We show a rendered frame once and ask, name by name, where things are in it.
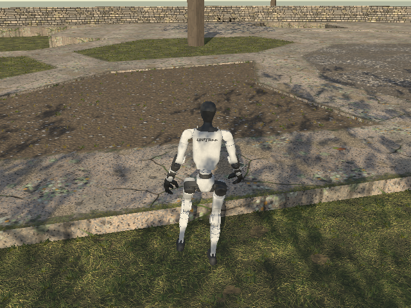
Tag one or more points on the left robot upper arm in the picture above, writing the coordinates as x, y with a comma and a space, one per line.
183, 145

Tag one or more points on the humanoid robot head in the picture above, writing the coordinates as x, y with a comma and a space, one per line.
207, 110

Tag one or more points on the left robot forearm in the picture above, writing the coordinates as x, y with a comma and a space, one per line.
173, 170

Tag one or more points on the right robot thigh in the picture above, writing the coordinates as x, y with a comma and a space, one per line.
220, 189

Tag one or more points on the robot right hand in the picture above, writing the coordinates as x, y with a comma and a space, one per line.
232, 175

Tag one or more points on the right robot upper arm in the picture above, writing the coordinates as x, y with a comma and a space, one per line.
227, 136

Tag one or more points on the right robot forearm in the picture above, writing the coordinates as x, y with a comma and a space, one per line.
236, 167

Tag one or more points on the robot left hand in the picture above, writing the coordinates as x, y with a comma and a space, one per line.
167, 185

